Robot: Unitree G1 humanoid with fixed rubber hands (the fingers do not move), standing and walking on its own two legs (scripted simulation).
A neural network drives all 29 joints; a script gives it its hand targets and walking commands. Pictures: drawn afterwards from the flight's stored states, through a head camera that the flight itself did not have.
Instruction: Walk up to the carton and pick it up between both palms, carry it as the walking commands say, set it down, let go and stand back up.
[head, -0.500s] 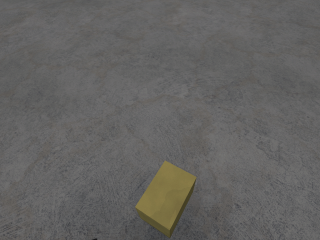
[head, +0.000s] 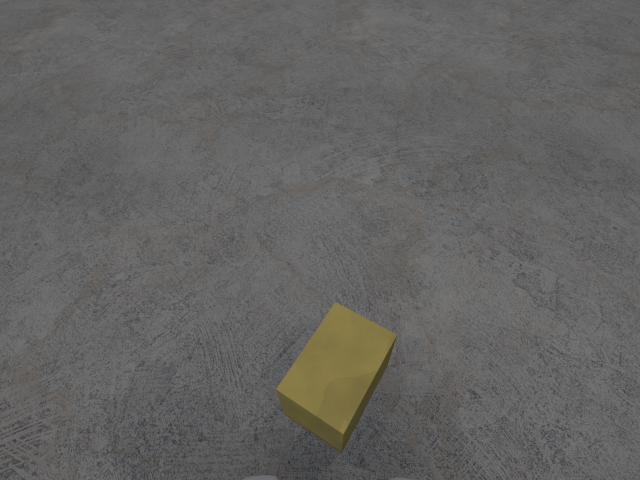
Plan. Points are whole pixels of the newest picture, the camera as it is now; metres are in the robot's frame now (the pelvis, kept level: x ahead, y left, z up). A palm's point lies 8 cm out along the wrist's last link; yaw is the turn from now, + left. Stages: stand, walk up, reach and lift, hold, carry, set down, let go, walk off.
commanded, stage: walk up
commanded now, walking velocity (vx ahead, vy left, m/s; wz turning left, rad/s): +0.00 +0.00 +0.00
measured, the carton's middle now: (338, 376) +0.46 -0.02 -0.65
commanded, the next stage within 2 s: none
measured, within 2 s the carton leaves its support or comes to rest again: neither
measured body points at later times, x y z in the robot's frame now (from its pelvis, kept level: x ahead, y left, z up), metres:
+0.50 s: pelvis +0.00 +0.02 +0.01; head +0.01 +0.01 +0.46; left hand -0.04 +0.24 -0.15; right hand -0.01 -0.19 -0.16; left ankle +0.00 +0.13 -0.73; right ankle +0.05 -0.10 -0.73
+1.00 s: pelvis +0.03 +0.01 +0.01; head +0.04 +0.02 +0.46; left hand +0.02 +0.22 -0.15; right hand +0.01 -0.19 -0.15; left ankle +0.00 +0.13 -0.73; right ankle +0.05 -0.10 -0.73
